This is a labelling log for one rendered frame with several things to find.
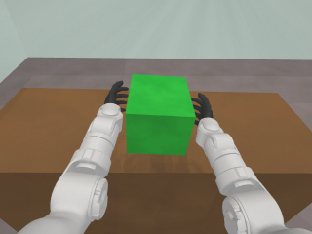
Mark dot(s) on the robot left upper arm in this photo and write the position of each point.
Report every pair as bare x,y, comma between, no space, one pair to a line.
78,200

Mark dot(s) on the robot right upper arm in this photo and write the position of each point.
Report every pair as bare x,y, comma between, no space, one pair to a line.
254,212

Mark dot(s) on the robot left hand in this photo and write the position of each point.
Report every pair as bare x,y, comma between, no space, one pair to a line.
112,96

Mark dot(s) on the carton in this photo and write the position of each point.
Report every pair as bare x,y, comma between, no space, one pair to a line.
159,115

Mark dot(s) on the robot right forearm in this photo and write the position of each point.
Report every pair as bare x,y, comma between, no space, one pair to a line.
232,174

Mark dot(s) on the robot right hand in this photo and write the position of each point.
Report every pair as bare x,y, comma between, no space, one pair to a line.
205,109

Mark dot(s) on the robot left forearm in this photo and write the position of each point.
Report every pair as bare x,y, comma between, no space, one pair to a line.
93,156

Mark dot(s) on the pedestal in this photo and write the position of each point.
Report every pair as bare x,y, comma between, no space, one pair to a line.
41,128

